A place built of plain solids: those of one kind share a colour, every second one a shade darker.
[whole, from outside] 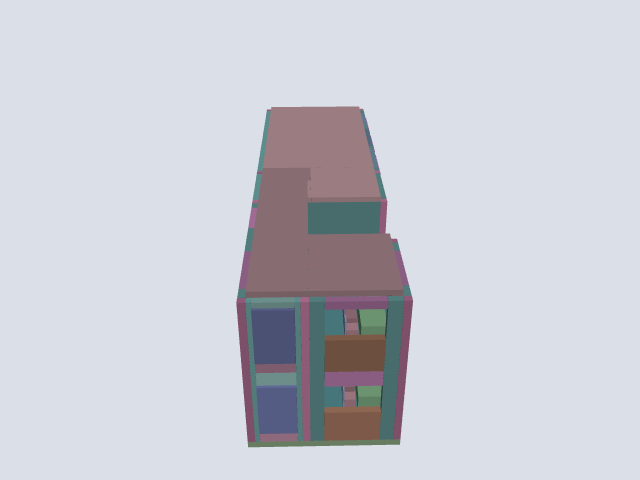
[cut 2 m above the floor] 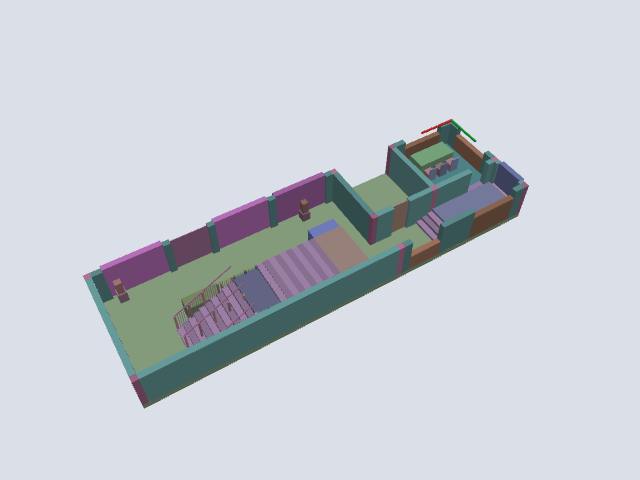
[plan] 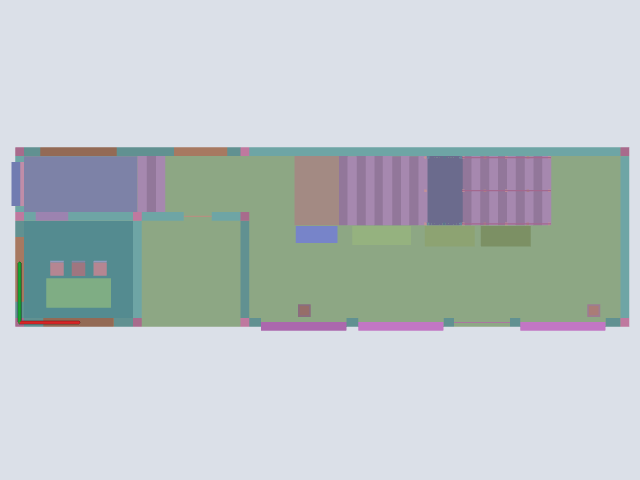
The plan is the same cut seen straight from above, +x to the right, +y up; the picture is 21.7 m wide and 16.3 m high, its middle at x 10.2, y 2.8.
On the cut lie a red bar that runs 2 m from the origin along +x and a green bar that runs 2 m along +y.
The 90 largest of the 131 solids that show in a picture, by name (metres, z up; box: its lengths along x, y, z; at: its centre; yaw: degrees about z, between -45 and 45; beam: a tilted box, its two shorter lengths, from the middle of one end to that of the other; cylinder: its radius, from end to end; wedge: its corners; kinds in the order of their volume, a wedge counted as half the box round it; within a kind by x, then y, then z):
{
 "wall_1": {"box": [0.3, 0.55, 3.6], "at": [0.0, 0.42, 1.8]},
 "wall_2": {"box": [0.3, 0.55, 3.19], "at": [0.0, 0.42, 5.2]},
 "wall_3": {"box": [0.3, 0.55, 3.6], "at": [0.0, 3.17, 1.8]},
 "wall_4": {"box": [0.3, 0.55, 3.19], "at": [0.0, 3.17, 5.2]},
 "wall_5": {"box": [0.4, 0.3, 3.3], "at": [0.35, 3.6, 1.65]},
 "wall_6": {"box": [0.55, 0.3, 3.6], "at": [0.42, 5.8, 1.8]},
 "wall_7": {"box": [0.55, 0.3, 3.19], "at": [0.42, 5.8, 5.2]},
 "wall_8": {"box": [0.65, 0.3, 3.6], "at": [0.47, 0.0, 1.8]},
 "wall_9": {"box": [0.65, 0.3, 3.19], "at": [0.47, 0.0, 5.2]},
 "wall_10": {"box": [2.2, 0.3, 3.3], "at": [2.75, 3.6, 1.65]},
 "wall_11": {"box": [0.65, 0.3, 3.6], "at": [3.52, 0.0, 1.8]},
 "wall_12": {"box": [0.65, 0.3, 3.19], "at": [3.52, 0.0, 5.2]},
 "wall_13": {"box": [0.3, 3.3, 3.3], "at": [4.0, 1.8, 1.65]},
 "wall_14": {"box": [1.89, 0.3, 3.19], "at": [4.24, 5.8, 5.2]},
 "wall_15": {"box": [1.94, 0.3, 3.6], "at": [4.27, 5.8, 1.8]},
 "wall_16": {"box": [1.43, 0.3, 3.3], "at": [4.86, 3.6, 1.65]},
 "wall_17": {"box": [0.98, 0.3, 3.3], "at": [7.01, 3.6, 1.65]},
 "wall_18": {"box": [0.45, 0.3, 3.6], "at": [7.28, 5.8, 1.8]},
 "wall_19": {"box": [0.3, 3.3, 3.3], "at": [7.65, 1.8, 1.65]},
 "wall_20": {"box": [0.3, 3.3, 3.19], "at": [7.65, 1.8, 5.2]},
 "wall_21": {"box": [0.4, 0.3, 3.6], "at": [8.0, 0.0, 1.8]},
 "wall_22": {"box": [2.9, 0.3, 3.19], "at": [9.25, 0.0, 5.2]},
 "wall_23": {"box": [2.9, 0.3, 3.19], "at": [9.25, 5.8, 5.2]},
 "wall_24": {"box": [0.4, 0.3, 3.6], "at": [11.3, 0.0, 1.8]},
 "wall_25": {"box": [12.6, 0.3, 3.6], "at": [14.1, 5.8, 1.8]},
 "wall_26": {"box": [0.35, 0.3, 3.6], "at": [14.57, 0.0, 1.8]},
 "wall_27": {"box": [9.4, 0.3, 3.19], "at": [15.7, 5.8, 5.2]},
 "wall_28": {"box": [0.35, 0.3, 3.6], "at": [16.82, 0.0, 1.8]},
 "wall_29": {"box": [0.5, 0.3, 3.6], "at": [20.15, 0.0, 1.8]},
 "wall_30": {"box": [0.3, 5.5, 3.6], "at": [20.55, 2.9, 1.8]},
 "floor_slab_1": {"box": [20.85, 6.1, 0.3], "at": [10.28, 2.9, -0.15]},
 "tread_slab_1": {"box": [0.32, 1.9, 0.49], "at": [4.16, 4.7, 0.19]},
 "tread_slab_2": {"box": [0.32, 2.35, 3.44], "at": [10.99, 4.47, 1.72]},
 "tread_slab_3": {"box": [0.32, 2.35, 3.27], "at": [11.29, 4.47, 1.64]},
 "tread_slab_4": {"box": [0.32, 2.35, 3.11], "at": [11.59, 4.47, 1.56]},
 "tread_slab_5": {"box": [0.32, 2.35, 2.95], "at": [11.89, 4.47, 1.47]},
 "tread_slab_6": {"box": [0.32, 2.35, 2.78], "at": [12.19, 4.47, 1.39]},
 "tread_slab_7": {"box": [0.32, 2.35, 2.62], "at": [12.49, 4.47, 1.31]},
 "tread_slab_8": {"box": [0.32, 2.35, 2.46], "at": [12.79, 4.47, 1.23]},
 "tread_slab_9": {"box": [0.32, 2.35, 2.3], "at": [13.09, 4.47, 1.15]},
 "tread_slab_10": {"box": [0.32, 2.35, 2.13], "at": [13.39, 4.47, 1.06]},
 "tread_slab_11": {"box": [0.32, 2.35, 1.96], "at": [13.69, 4.47, 0.98]},
 "tread_slab_12": {"box": [0.32, 2.35, 1.64], "at": [15.19, 4.47, 0.82]},
 "tread_slab_13": {"box": [0.32, 2.35, 1.47], "at": [15.49, 4.47, 0.74]},
 "tread_slab_14": {"box": [0.32, 2.35, 1.31], "at": [15.79, 4.47, 0.65]},
 "tread_slab_15": {"box": [0.32, 2.35, 1.15], "at": [16.09, 4.47, 0.57]},
 "tread_slab_16": {"box": [0.32, 2.35, 0.98], "at": [16.39, 4.47, 0.49]},
 "tread_slab_17": {"box": [0.32, 2.35, 0.82], "at": [16.69, 4.47, 0.41]},
 "tread_slab_18": {"box": [0.32, 2.35, 0.66], "at": [16.99, 4.47, 0.33]},
 "tread_slab_19": {"box": [0.32, 2.35, 0.49], "at": [17.29, 4.47, 0.25]},
 "roof_slab_1": {"box": [4.0, 3.3, 0.25], "at": [2.15, 1.8, 6.92]},
 "roof_slab_2": {"box": [9.18, 2.2, 0.25], "at": [4.74, 4.55, 6.92]},
 "roof_slab_3": {"box": [3.35, 3.15, 0.25], "at": [9.18, 1.72, 6.92]},
 "roof_slab_4": {"box": [1.52, 2.35, 0.25], "at": [10.09, 4.47, 6.92]},
 "roof_slab_5": {"box": [9.55, 5.5, 0.25], "at": [15.62, 2.9, 6.92]},
 "deck_room_slab_1": {"box": [3.7, 3.3, 0.63], "at": [2.0, 1.8, 0.27]},
 "deck_room_slab_2": {"box": [3.7, 3.3, 0.59], "at": [2.0, 1.8, 3.85]},
 "landing_top_slab_1": {"box": [1.52, 2.35, 3.6], "at": [10.09, 4.47, 1.8]},
 "front_pane_1": {"box": [2.9, 0.3, 2.85], "at": [9.65, -0.13, 1.43]},
 "front_pane_2": {"box": [2.9, 0.3, 2.85], "at": [12.95, -0.13, 1.43]},
 "front_pane_3": {"box": [2.9, 0.3, 2.85], "at": [18.45, -0.13, 1.43]},
 "landing_slab_1": {"box": [1.22, 2.35, 1.8], "at": [14.44, 4.47, 0.9]},
 "wall_sill_win_1": {"box": [0.3, 2.2, 1.53], "at": [0.0, 1.8, 0.77]},
 "wall_sill_win_2": {"box": [0.3, 2.2, 1.49], "at": [0.0, 1.8, 4.35]},
 "wall_sill_win_3": {"box": [2.4, 0.3, 1.53], "at": [2.0, 0.0, 0.77]},
 "wall_sill_win_4": {"box": [2.6, 0.3, 1.53], "at": [2.0, 5.8, 0.77]},
 "wall_sill_win_5": {"box": [1.81, 0.3, 0.95], "at": [6.15, 5.8, 0.47]},
 "deck_corr_slab_1": {"box": [3.85, 1.9, 0.63], "at": [2.08, 4.7, 0.27]},
 "wallpost_1": {"box": [0.3, 0.3, 3.6], "at": [0.0, 0.0, 1.8]},
 "wallpost_2": {"box": [0.3, 0.3, 3.19], "at": [0.0, 0.0, 5.2]},
 "wallpost_3": {"box": [0.3, 0.3, 3.6], "at": [0.0, 3.6, 1.8]},
 "wallpost_4": {"box": [0.3, 0.3, 3.6], "at": [0.0, 5.8, 1.8]},
 "wallpost_5": {"box": [0.3, 0.3, 3.6], "at": [4.0, 0.0, 1.8]},
 "wallpost_6": {"box": [0.3, 0.3, 3.3], "at": [4.0, 3.6, 1.65]},
 "wallpost_7": {"box": [0.3, 0.3, 3.6], "at": [7.65, 0.0, 1.8]},
 "wallpost_8": {"box": [0.3, 0.3, 3.19], "at": [7.65, 0.0, 5.2]},
 "wallpost_9": {"box": [0.3, 0.3, 3.3], "at": [7.65, 3.6, 1.65]},
 "wallpost_10": {"box": [0.3, 0.3, 3.6], "at": [7.65, 5.8, 1.8]},
 "wallpost_11": {"box": [0.3, 0.3, 3.6], "at": [20.55, 0.0, 1.8]},
 "wallpost_12": {"box": [0.3, 0.3, 3.6], "at": [20.55, 5.8, 1.8]},
 "room_table_body_1": {"box": [2.2, 1.0, 0.74], "at": [2.0, 1.0, 0.95]},
 "room_table_body_2": {"box": [2.2, 1.0, 0.74], "at": [2.0, 1.0, 4.51]},
 "reg_desk_body_1": {"box": [1.7, 0.7, 1.05], "at": [14.61, 2.93, 0.52]},
 "reg_desk_body_2": {"box": [1.7, 0.7, 1.05], "at": [16.51, 2.93, 0.52]},
 "corr_end_pane_1": {"box": [0.3, 1.5, 2.4], "at": [-0.13, 4.7, 1.78]},
 "corr_end_pane_2": {"box": [0.3, 1.5, 2.4], "at": [-0.13, 4.7, 5.34]},
 "coat_rack_body_1": {"box": [1.42, 0.58, 1.95], "at": [10.09, 2.99, 0.97]},
 "coffee_counter_body_1": {"box": [2.0, 0.65, 0.92], "at": [12.29, 2.95, 0.46]},
 "wall_head_win_1": {"box": [0.3, 2.2, 0.72], "at": [0.0, 1.8, 3.24]},
 "wall_head_win_2": {"box": [1.86, 0.3, 0.89], "at": [6.12, 5.8, 6.35]}
}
